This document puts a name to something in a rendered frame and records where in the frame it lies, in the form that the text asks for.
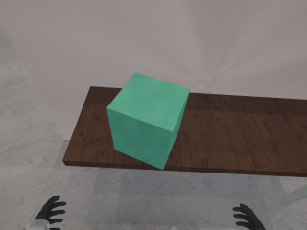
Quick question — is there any robot left forearm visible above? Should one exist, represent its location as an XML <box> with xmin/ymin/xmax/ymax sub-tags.
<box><xmin>22</xmin><ymin>218</ymin><xmax>50</xmax><ymax>230</ymax></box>

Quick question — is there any table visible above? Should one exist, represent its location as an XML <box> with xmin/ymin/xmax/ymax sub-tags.
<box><xmin>62</xmin><ymin>86</ymin><xmax>307</xmax><ymax>206</ymax></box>

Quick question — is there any left robot hand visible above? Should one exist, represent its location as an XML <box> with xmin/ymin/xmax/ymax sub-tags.
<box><xmin>35</xmin><ymin>195</ymin><xmax>67</xmax><ymax>230</ymax></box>

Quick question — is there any right robot hand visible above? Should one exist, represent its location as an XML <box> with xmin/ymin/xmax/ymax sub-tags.
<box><xmin>232</xmin><ymin>203</ymin><xmax>266</xmax><ymax>230</ymax></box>

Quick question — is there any carton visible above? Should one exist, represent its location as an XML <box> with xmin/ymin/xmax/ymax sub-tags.
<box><xmin>106</xmin><ymin>72</ymin><xmax>190</xmax><ymax>170</ymax></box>

